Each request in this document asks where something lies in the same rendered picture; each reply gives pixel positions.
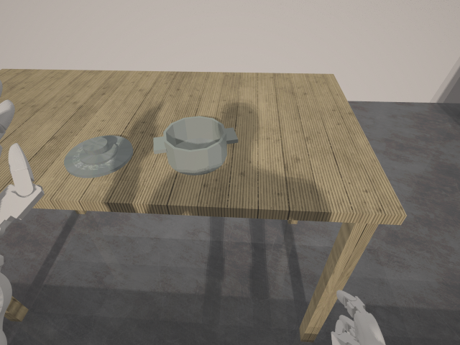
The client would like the knob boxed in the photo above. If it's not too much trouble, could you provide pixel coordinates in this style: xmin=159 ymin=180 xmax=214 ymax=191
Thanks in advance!
xmin=83 ymin=137 xmax=109 ymax=155

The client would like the pot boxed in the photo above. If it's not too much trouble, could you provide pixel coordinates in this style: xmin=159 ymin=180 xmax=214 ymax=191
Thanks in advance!
xmin=153 ymin=116 xmax=238 ymax=175

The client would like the table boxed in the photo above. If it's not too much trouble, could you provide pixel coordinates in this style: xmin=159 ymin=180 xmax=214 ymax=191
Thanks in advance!
xmin=0 ymin=69 xmax=407 ymax=342

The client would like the robot right hand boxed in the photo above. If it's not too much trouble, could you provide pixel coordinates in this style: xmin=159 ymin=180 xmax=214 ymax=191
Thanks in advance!
xmin=331 ymin=290 xmax=386 ymax=345

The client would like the lid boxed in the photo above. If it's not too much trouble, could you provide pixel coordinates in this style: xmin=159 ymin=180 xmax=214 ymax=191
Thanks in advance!
xmin=64 ymin=135 xmax=133 ymax=178

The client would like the robot left hand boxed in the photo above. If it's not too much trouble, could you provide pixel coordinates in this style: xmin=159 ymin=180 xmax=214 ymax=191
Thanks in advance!
xmin=0 ymin=80 xmax=44 ymax=236

